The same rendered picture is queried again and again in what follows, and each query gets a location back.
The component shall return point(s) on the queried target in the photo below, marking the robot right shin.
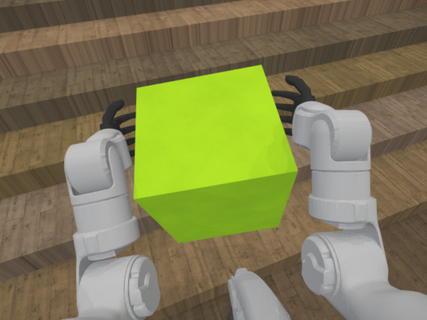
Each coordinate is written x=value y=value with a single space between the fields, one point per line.
x=239 y=315

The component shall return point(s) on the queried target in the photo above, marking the robot right hand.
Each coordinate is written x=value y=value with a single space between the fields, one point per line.
x=304 y=96

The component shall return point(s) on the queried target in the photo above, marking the carton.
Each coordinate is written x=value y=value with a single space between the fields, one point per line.
x=211 y=155

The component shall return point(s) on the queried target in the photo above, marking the robot left forearm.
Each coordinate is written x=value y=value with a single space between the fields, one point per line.
x=95 y=174

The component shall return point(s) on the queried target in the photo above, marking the robot right forearm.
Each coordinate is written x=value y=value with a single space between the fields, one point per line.
x=339 y=143

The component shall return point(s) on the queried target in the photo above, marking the robot left upper arm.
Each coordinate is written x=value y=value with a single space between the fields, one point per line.
x=124 y=288

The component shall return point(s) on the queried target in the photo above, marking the robot right upper arm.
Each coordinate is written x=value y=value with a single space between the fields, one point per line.
x=349 y=269

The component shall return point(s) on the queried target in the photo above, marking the robot left hand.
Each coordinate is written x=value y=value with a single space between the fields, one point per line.
x=109 y=122

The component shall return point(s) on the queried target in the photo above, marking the robot right thigh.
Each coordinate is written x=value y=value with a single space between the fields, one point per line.
x=257 y=301

